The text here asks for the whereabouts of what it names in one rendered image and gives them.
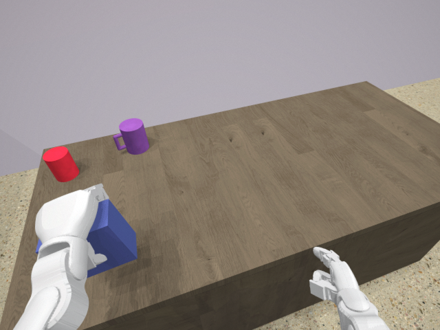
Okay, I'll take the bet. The left robot hand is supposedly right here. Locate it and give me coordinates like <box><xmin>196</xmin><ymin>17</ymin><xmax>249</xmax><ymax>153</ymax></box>
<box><xmin>35</xmin><ymin>184</ymin><xmax>109</xmax><ymax>271</ymax></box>

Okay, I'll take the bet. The right robot hand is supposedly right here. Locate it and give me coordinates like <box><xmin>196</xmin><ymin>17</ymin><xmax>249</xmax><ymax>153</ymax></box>
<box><xmin>309</xmin><ymin>247</ymin><xmax>360</xmax><ymax>306</ymax></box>

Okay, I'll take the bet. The robot left forearm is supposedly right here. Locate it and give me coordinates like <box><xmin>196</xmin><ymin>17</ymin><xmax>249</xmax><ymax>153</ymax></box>
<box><xmin>13</xmin><ymin>236</ymin><xmax>89</xmax><ymax>330</ymax></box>

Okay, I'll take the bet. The robot right forearm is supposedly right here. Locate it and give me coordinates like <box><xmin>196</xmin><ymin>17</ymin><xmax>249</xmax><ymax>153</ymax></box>
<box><xmin>336</xmin><ymin>288</ymin><xmax>390</xmax><ymax>330</ymax></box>

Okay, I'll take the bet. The sponge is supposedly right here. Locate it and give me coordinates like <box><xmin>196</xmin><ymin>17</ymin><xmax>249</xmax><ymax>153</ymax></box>
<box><xmin>36</xmin><ymin>199</ymin><xmax>138</xmax><ymax>278</ymax></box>

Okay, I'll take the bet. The table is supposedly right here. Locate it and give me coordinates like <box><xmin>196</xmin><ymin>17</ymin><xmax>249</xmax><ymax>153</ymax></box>
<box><xmin>0</xmin><ymin>81</ymin><xmax>440</xmax><ymax>330</ymax></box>

